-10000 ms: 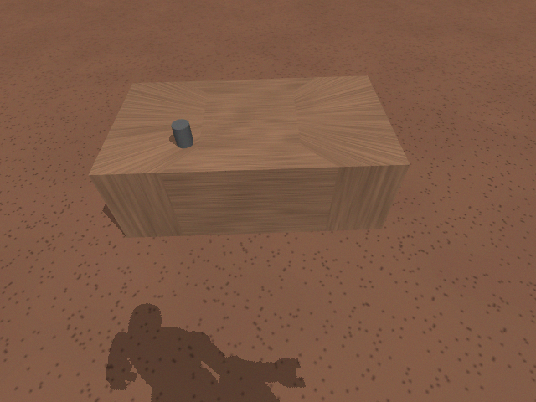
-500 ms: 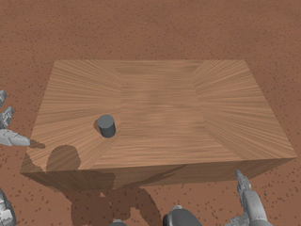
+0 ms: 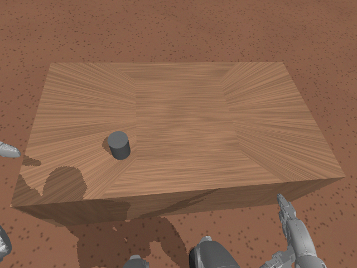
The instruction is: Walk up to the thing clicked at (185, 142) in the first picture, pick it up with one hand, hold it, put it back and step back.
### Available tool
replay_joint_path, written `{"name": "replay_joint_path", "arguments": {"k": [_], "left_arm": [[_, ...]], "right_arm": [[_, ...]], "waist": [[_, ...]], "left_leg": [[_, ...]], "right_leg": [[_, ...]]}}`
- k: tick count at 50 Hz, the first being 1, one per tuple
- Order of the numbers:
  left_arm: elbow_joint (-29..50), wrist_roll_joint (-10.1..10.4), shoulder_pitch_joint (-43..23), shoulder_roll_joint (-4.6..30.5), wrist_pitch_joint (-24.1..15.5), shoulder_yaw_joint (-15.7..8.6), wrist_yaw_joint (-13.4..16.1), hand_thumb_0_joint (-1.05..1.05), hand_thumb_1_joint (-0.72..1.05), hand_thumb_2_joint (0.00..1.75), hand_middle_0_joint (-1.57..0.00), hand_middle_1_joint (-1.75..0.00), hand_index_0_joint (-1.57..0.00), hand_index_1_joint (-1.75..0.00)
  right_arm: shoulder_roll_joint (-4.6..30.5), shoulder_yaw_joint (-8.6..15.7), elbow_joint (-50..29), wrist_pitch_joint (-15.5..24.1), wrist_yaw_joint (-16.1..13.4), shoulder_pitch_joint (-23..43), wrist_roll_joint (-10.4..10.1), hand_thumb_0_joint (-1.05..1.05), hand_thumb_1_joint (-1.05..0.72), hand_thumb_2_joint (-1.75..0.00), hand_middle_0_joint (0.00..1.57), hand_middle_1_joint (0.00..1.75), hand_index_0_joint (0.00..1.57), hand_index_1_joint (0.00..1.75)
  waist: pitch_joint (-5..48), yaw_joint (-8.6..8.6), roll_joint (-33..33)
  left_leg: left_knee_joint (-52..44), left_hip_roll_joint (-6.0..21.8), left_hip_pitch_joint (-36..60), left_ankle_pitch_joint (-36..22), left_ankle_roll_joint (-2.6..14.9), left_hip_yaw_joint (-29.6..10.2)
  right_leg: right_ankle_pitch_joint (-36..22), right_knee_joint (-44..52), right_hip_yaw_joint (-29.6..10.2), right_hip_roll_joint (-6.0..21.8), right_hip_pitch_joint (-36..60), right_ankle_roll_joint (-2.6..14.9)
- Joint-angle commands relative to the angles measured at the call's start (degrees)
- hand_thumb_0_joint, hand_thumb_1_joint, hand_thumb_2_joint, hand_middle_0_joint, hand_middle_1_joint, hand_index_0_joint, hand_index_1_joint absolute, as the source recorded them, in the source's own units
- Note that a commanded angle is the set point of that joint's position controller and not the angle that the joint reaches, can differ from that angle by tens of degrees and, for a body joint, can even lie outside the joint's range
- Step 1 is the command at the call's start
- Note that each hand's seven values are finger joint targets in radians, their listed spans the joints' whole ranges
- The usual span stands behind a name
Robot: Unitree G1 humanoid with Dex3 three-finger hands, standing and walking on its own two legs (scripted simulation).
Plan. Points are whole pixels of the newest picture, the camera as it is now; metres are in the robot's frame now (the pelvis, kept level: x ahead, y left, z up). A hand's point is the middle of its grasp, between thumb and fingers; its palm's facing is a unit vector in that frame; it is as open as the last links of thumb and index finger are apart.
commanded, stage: go down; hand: left
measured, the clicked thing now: (119, 145) +0.53 +0.15 -0.25
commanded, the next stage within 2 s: approach in 0.06 s
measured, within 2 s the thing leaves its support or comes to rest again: neither
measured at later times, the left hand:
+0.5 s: hand (39, 131) +0.45 +0.31 -0.01, palm faces +0.11 -0.99 +0.06, open 17.4 cm
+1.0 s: hand (101, 156) +0.48 +0.21 -0.21, palm faces +0.07 -1.00 +0.05, open 17.3 cm
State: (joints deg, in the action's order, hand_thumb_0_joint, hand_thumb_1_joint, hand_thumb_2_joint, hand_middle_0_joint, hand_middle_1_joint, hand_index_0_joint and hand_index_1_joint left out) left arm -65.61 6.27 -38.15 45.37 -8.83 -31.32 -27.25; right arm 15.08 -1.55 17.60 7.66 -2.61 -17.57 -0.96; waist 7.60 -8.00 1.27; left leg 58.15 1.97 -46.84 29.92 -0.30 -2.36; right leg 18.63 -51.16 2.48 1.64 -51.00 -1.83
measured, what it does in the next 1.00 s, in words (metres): lowers itself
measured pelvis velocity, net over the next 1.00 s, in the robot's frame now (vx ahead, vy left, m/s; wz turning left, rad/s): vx -0.07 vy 0.00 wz -0.03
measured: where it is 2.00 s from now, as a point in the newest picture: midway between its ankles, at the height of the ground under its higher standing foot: outside the picture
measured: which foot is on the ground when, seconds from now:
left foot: down 0.00-1.00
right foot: down 0.00-1.00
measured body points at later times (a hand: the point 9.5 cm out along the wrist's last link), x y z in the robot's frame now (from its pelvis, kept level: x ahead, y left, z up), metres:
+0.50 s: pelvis -0.02 +0.00 -0.04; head +0.14 +0.05 +0.38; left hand +0.44 +0.36 -0.01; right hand +0.16 -0.25 -0.05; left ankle -0.03 +0.12 -0.68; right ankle +0.05 -0.15 -0.68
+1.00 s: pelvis -0.07 +0.00 -0.15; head +0.16 +0.07 +0.23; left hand +0.47 +0.26 -0.21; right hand +0.12 -0.26 -0.07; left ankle -0.03 +0.12 -0.68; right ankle +0.05 -0.15 -0.68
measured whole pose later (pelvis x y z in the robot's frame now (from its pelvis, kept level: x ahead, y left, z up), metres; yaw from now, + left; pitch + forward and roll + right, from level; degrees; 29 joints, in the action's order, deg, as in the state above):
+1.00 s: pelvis -0.07 +0.00 -0.15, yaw -2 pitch +34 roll -5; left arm -74.0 2.6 -49.5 43.0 -35.7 -33.2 -14.8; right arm 18.2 2.0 -15.7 10.1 3.2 -21.5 4.7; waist 6.8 -24.2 4.1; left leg 96.3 1.3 -92.3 38.3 -1.0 -5.3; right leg 24.1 -86.2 3.3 2.0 -96.1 -1.3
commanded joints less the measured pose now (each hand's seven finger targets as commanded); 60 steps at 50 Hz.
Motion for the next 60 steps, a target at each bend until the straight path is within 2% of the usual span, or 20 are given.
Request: {"name": "replay_joint_path", "arguments": {"k": [1, 4, 7, 9, 13, 15, 19, 21, 22, 23, 26, 28, 33, 35, 36, 37, 43, 48, 54, 60], "left_arm": [[11.41, 1.29, -19.72, 20.47, -3.87, -2.31, -0.16, 0.00, -0.53, 0.07, -0.05, -0.05, -0.05, -0.05], [12.91, 1.28, -21.24, 22.31, -4.26, -3.29, 0.03, 0.00, -0.51, 0.08, -0.05, -0.06, -0.05, -0.06], [12.16, 1.51, -22.20, 20.41, -4.57, -2.67, -0.13, 0.00, -0.50, 0.09, -0.04, -0.06, -0.04, -0.06], [11.30, 1.27, -21.62, 22.72, -4.82, -3.87, 0.17, 0.00, -0.50, 0.05, -0.06, -0.04, -0.06, -0.05], [5.08, 2.76, -21.81, 16.02, -6.62, -1.28, -0.64, 0.00, -0.50, 0.03, -0.05, -0.04, -0.05, -0.04], [4.50, 3.58, -21.41, 16.11, -8.94, -2.13, -0.81, 0.00, -0.51, 0.03, -0.04, -0.03, -0.04, -0.04], [1.09, 5.39, -21.04, 13.11, -14.23, -1.91, -1.69, 0.00, -0.52, 0.03, -0.04, -0.04, -0.04, -0.04], [6.39, 6.06, -25.57, 16.15, -17.24, -3.47, -1.81, 0.00, -0.49, 0.04, -0.04, -0.05, -0.04, -0.04], [0.65, 5.88, -22.30, 14.71, -17.72, -3.55, -1.79, 0.00, -0.49, 0.03, -0.04, -0.04, -0.04, -0.04], [2.11, 6.07, -23.07, 15.30, -18.96, -3.69, -1.66, 0.00, -0.51, 0.02, -0.04, -0.05, -0.05, -0.04], [-0.04, 5.06, -20.87, 16.07, -21.63, -4.49, -0.67, 0.00, -0.51, 0.04, -0.04, -0.05, -0.04, -0.05], [5.66, 3.64, -24.16, 20.93, -23.85, -6.67, 0.71, 0.00, -0.50, 0.05, -0.04, -0.05, -0.04, -0.06], [10.29, 1.44, -29.62, 16.12, -26.77, -4.74, 4.02, 0.00, -0.48, 0.06, -0.05, -0.06, -0.04, -0.07], [7.39, 0.58, -29.01, 12.75, -27.13, -2.23, 5.14, 0.00, -0.49, 0.07, -0.05, -0.05, -0.03, -0.06], [8.07, 0.00, -29.64, 14.57, -27.57, -3.39, 6.13, 0.00, -0.51, 0.07, -0.05, -0.06, -0.04, -0.07], [2.78, -0.59, -27.88, 11.52, -27.53, -1.02, 6.32, 0.00, -0.52, 0.07, -0.05, -0.06, -0.04, -0.07], [1.72, -2.95, -28.36, 15.08, -30.50, -3.16, 10.32, 0.00, -0.51, 0.03, -0.04, -0.07, -0.05, -0.06], [4.81, -3.20, -32.51, 13.00, -32.08, -2.65, 13.68, 0.00, -0.49, 0.04, -0.03, -0.09, -0.06, -0.06], [8.38, -6.36, -34.57, 12.98, -30.10, 0.13, 16.05, 0.00, -0.48, 0.04, -0.05, -0.08, -0.07, -0.06], [9.38, -6.22, -33.44, 8.53, -26.68, 2.77, 18.86, 0.00, -0.45, 0.08, -0.07, -0.10, -0.09, -0.08]], "right_arm": [[10.46, 6.23, -9.42, 2.91, -0.80, -2.20, -0.06, 0.00, 0.54, -0.05, 0.05, 0.05, 0.05, 0.05], [10.53, 6.29, -10.02, 2.97, -0.71, -2.22, -0.11, 0.00, 0.54, -0.05, 0.05, 0.05, 0.05, 0.05], [9.39, 5.29, -9.66, 2.93, -0.33, -2.06, 0.02, 0.00, 0.54, -0.05, 0.05, 0.05, 0.05, 0.05], [10.03, 5.31, -11.98, 3.04, -0.27, -0.49, 0.08, 0.00, 0.56, -0.05, 0.05, 0.05, 0.05, 0.05], [8.50, 4.38, -9.20, 3.18, 0.09, -0.89, 0.38, 0.00, 0.56, -0.05, 0.05, 0.05, 0.05, 0.05], [8.44, 4.03, -9.87, 3.63, 0.35, 0.98, 0.56, 0.00, 0.56, -0.05, 0.05, 0.05, 0.05, 0.05], [9.29, 4.35, -13.28, 4.79, 0.46, -0.22, 1.17, 0.00, 0.57, -0.04, 0.05, 0.05, 0.05, 0.05], [9.86, 4.85, -15.71, 5.31, 0.45, -0.46, 1.36, 0.00, 0.57, -0.04, 0.05, 0.05, 0.05, 0.05], [10.66, 5.59, -17.16, 5.43, 0.45, -2.61, 1.56, 0.00, 0.56, -0.05, 0.05, 0.05, 0.05, 0.05], [10.60, 4.96, -18.12, 5.55, 0.62, -1.78, 1.68, 0.00, 0.57, -0.04, 0.05, 0.05, 0.05, 0.05], [11.53, 6.05, -19.66, 5.52, 1.11, -4.42, 2.49, 0.00, 0.56, -0.05, 0.05, 0.05, 0.05, 0.05], [13.02, 8.08, -23.10, 5.68, 1.48, -5.12, 2.93, 0.00, 0.55, -0.05, 0.05, 0.05, 0.05, 0.05], [11.93, 8.11, -28.19, 5.98, 2.76, -5.37, 4.28, 0.00, 0.53, -0.06, 0.05, 0.05, 0.05, 0.05], [12.07, 8.49, -28.13, 5.80, 3.03, -5.41, 4.38, 0.00, 0.52, -0.06, 0.05, 0.05, 0.05, 0.05], [12.49, 8.65, -31.05, 5.89, 3.11, -4.59, 4.40, 0.00, 0.52, -0.06, 0.05, 0.05, 0.05, 0.05], [12.08, 8.74, -27.90, 5.49, 3.22, -6.19, 4.66, 0.00, 0.52, -0.06, 0.05, 0.05, 0.05, 0.05], [15.19, 12.14, -39.84, 5.51, 3.75, -5.19, 4.98, 0.00, 0.55, -0.05, 0.05, 0.05, 0.05, 0.05], [15.38, 14.12, -44.92, 5.17, 4.39, -9.51, 4.74, 0.00, 0.54, -0.05, 0.05, 0.05, 0.05, 0.05], [15.92, 15.45, -48.69, 2.93, 4.77, -12.56, 4.36, 0.00, 0.54, -0.05, 0.05, 0.05, 0.05, 0.05], [15.33, 16.03, -48.39, 1.01, 5.00, -11.74, 3.84, 0.00, 0.54, -0.05, 0.05, 0.05, 0.05, 0.05]], "waist": [[24.87, -0.01, -13.18], [24.28, 0.38, -14.16], [22.67, 0.13, -14.50], [23.03, 0.75, -13.22], [17.73, -1.70, -11.23], [17.48, -1.83, -9.96], [21.74, -4.40, -8.13], [28.91, -4.67, -11.30], [27.86, -6.19, -8.29], [27.76, -5.75, -8.73], [28.47, -6.84, -11.73], [32.71, -6.79, -14.97], [38.39, -8.60, -24.59], [35.37, -8.88, -25.44], [36.33, -9.00, -25.40], [32.45, -9.73, -25.13], [34.45, -12.60, -21.14], [37.59, -15.50, -22.25], [42.16, -15.20, -27.73], [35.77, -14.28, -29.40]], "left_leg": [[-7.52, -0.38, 14.01, -29.50, -0.94, -0.14], [-7.20, -0.39, 14.10, -30.72, -1.09, -0.08], [-7.44, -0.34, 12.78, -28.09, -1.18, -0.26], [-7.33, -0.45, 11.32, -27.89, -1.05, -0.25], [-5.68, -0.40, 6.68, -23.05, -0.59, -0.03], [-4.35, -0.76, 2.96, -20.40, -0.16, 0.22], [-0.53, -0.84, 0.51, -20.80, -0.23, -0.08], [2.48, -1.27, 1.35, -23.92, -0.21, 0.11], [3.77, -1.10, -0.20, -25.10, -0.18, -0.37], [4.67, -1.32, -2.79, -24.68, -0.33, -0.56], [8.36, -1.44, -4.17, -25.85, -0.65, -1.07], [10.68, -1.97, -5.97, -23.88, -0.64, -0.62], [15.25, -1.39, -3.20, -27.89, -1.87, -1.50], [15.85, -1.16, -5.28, -24.90, -2.11, -2.17], [16.61, -1.30, -7.35, -22.67, -1.86, -1.94], [16.67, -1.13, -9.77, -20.36, -1.99, -2.33], [21.80, -1.85, -22.80, -12.16, -0.56, -1.75], [23.72, -2.05, -24.14, -6.88, -0.38, -2.22], [25.12, -2.45, -22.26, -8.01, -0.95, -1.68], [24.89, -2.30, -21.96, -6.46, -1.17, -1.53]], "right_leg": [[-14.40, 2.28, 0.09, -1.25, 14.46, 3.49], [-14.62, 1.99, 0.12, -1.33, 13.86, 3.50], [-12.45, 1.91, 0.25, -1.36, 12.22, 3.69], [-12.64, 1.79, 0.21, -1.27, 13.74, 3.69], [-10.02, 0.79, 0.24, -1.62, 8.94, 3.55], [-8.92, -0.26, -0.06, -1.43, 8.11, 3.49], [-10.17, -3.63, 0.18, -1.72, 5.36, 3.48], [-13.57, -5.98, -0.45, -1.44, 6.26, 3.42], [-15.11, -7.21, -0.06, -1.72, 4.89, 3.37], [-15.23, -8.56, -0.16, -1.65, 4.44, 3.46], [-15.19, -12.11, -0.05, -1.61, -0.42, 3.73], [-14.79, -14.22, -0.56, -1.18, -0.52, 3.75], [-14.33, -19.47, 0.22, -1.37, -8.12, 4.47], [-10.59, -20.92, 0.68, -1.71, -13.01, 4.78], [-9.88, -21.84, 0.54, -1.58, -12.72, 4.74], [-7.55, -22.46, 0.88, -1.85, -15.86, 4.89], [-5.30, -27.24, -0.47, -1.61, -13.90, 4.11], [-1.05, -29.72, 0.10, -1.75, -17.33, 3.77], [-1.98, -31.76, -0.86, -1.23, -18.16, 4.05], [0.45, -31.35, -0.84, -1.24, -22.42, 4.16]]}}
